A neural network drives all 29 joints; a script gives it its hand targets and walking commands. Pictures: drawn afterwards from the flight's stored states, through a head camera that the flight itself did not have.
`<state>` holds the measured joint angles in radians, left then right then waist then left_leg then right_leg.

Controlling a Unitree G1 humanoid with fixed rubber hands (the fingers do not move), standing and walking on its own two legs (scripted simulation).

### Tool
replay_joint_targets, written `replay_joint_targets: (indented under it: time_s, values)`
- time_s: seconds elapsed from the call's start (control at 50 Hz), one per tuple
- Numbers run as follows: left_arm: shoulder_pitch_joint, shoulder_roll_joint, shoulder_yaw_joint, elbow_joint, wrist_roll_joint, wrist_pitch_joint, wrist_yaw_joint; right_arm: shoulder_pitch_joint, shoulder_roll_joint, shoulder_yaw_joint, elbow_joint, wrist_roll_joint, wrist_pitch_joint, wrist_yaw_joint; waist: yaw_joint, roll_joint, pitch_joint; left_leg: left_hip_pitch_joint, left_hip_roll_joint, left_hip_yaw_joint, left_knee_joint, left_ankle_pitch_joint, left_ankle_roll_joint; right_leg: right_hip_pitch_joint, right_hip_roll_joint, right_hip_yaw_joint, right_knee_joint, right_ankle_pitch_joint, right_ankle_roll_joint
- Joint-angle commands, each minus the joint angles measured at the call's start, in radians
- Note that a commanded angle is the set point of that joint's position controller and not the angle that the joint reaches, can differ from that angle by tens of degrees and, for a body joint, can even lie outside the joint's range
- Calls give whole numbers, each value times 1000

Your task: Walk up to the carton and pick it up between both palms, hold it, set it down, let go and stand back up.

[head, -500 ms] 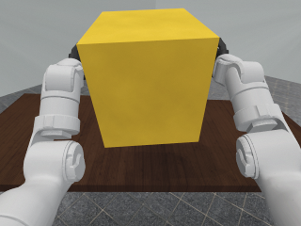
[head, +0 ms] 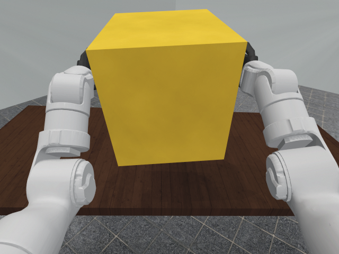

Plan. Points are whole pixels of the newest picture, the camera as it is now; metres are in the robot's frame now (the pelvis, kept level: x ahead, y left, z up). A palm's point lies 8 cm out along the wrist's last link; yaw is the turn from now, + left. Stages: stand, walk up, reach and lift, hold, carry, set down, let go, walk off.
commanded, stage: hold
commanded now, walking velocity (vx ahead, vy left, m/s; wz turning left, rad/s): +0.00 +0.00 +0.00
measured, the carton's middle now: (165, 81) +0.44 -0.01 +0.29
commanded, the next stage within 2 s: none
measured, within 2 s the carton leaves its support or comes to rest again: neither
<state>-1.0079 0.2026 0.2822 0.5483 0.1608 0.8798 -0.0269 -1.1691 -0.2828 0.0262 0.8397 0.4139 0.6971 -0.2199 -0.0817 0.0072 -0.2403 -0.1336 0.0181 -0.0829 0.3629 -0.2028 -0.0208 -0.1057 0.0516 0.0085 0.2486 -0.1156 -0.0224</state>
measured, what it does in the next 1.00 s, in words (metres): stands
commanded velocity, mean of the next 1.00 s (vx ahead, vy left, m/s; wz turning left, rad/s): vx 0.00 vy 0.00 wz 0.00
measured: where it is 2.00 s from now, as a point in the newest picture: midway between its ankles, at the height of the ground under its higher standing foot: outside the picture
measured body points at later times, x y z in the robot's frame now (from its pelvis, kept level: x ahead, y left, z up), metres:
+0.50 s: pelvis +0.00 +0.00 +0.00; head -0.10 +0.01 +0.44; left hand +0.39 +0.17 +0.32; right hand +0.37 -0.18 +0.34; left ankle +0.00 +0.13 -0.75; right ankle +0.01 -0.11 -0.75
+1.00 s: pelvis -0.01 +0.00 +0.00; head -0.11 +0.02 +0.44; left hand +0.38 +0.18 +0.32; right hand +0.37 -0.17 +0.35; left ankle +0.00 +0.13 -0.75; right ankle +0.01 -0.11 -0.75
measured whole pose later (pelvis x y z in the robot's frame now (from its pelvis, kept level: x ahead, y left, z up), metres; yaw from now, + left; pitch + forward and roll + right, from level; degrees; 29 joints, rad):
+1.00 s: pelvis -0.01 +0.00 +0.00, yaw +1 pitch -1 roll -2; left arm -1.06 0.21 0.31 0.60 0.17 0.89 -0.03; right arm -1.22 -0.28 0.01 0.90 0.42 0.70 -0.22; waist -0.08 0.00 -0.24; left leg -0.16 0.01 -0.09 0.38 -0.20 -0.02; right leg -0.12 0.05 0.01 0.25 -0.11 -0.02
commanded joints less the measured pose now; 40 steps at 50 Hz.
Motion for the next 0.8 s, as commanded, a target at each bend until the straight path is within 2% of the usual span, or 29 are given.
replay_joint_targets:
  time_s: [0.0,0.2,0.24,0.46,0.54,0.6,0.62,0.68,0.78]
  values:
    - [-837,-574,-271,-190,-215,-93,-153,-754,674,141,-254,164,-20,146,-2,28,-227,-75,-35,13,-68,162,-7,203,3,46,7,166,19]
    - [-851,-568,-265,-172,-215,-99,-155,-764,670,134,-235,163,-23,145,-3,32,-225,-76,-35,11,-66,154,-7,194,1,47,5,156,19]
    - [-850,-578,-278,-176,-220,-100,-155,-757,664,130,-235,163,-24,146,-11,48,-224,-77,-32,10,-68,155,-11,190,2,48,6,154,15]
    - [-841,-572,-263,-183,-217,-103,-150,-765,678,149,-261,173,-28,144,3,24,-257,-62,-38,13,-59,187,-6,206,2,49,8,187,23]
    - [-839,-573,-269,-175,-218,-100,-150,-758,670,139,-253,167,-24,141,-7,26,-226,-65,-37,11,-62,171,-7,190,1,49,3,174,22]
    - [-850,-573,-265,-185,-216,-102,-152,-762,679,145,-252,169,-25,141,-4,22,-233,-66,-37,11,-63,169,-5,192,0,49,5,173,22]
    - [-878,-532,-195,-203,-184,-92,-146,-771,706,168,-236,208,-17,145,34,14,-240,-46,-46,10,-34,229,-9,220,1,23,18,229,36]
    - [-861,-541,-232,-210,-198,-78,-152,-774,672,172,-275,223,-14,134,3,22,-266,-26,-45,14,-26,236,-15,219,1,30,19,261,43]
    - [-855,-570,-246,-169,-206,-78,-157,-774,646,131,-248,187,-12,134,-22,42,-218,-56,-41,16,-48,162,-22,179,-2,36,1,176,27]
